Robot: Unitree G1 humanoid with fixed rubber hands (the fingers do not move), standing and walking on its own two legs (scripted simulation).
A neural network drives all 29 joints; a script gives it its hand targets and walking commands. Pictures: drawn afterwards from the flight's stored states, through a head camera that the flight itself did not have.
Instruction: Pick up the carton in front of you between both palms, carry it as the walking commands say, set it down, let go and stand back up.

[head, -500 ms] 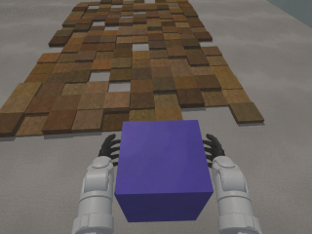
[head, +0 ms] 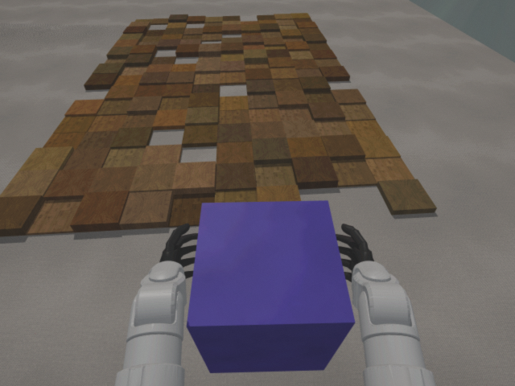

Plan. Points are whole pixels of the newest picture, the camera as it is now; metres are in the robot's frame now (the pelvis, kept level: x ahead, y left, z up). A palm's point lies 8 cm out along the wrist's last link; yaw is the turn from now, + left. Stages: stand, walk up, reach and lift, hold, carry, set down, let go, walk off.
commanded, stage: hold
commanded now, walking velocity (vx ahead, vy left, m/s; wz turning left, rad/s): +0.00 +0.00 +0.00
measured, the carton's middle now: (266, 291) +0.29 +0.00 -0.03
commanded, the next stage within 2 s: carry in 0.34 s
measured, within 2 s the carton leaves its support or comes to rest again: neither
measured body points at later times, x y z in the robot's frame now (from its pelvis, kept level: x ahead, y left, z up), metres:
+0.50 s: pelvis +0.00 +0.00 -0.01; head -0.04 +0.00 +0.44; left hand +0.31 +0.16 +0.06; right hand +0.31 -0.14 +0.06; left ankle +0.00 +0.13 -0.74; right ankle +0.02 -0.13 -0.75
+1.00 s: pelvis +0.22 +0.02 -0.01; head +0.20 +0.02 +0.44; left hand +0.46 +0.20 +0.08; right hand +0.48 -0.11 +0.08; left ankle +0.31 +0.13 -0.72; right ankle +0.10 -0.10 -0.75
